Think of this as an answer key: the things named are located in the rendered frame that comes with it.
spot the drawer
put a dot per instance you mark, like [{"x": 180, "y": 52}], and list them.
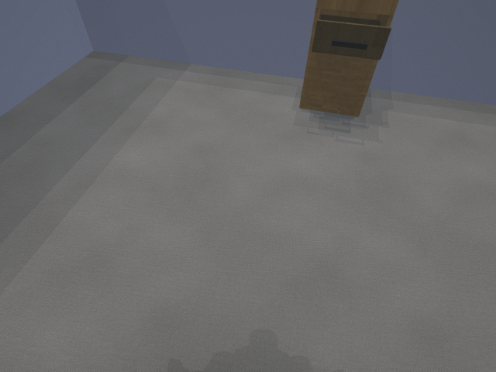
[{"x": 351, "y": 29}]

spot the handle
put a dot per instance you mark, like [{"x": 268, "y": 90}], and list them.
[{"x": 350, "y": 44}]

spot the cabinet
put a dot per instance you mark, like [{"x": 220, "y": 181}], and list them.
[{"x": 335, "y": 83}]

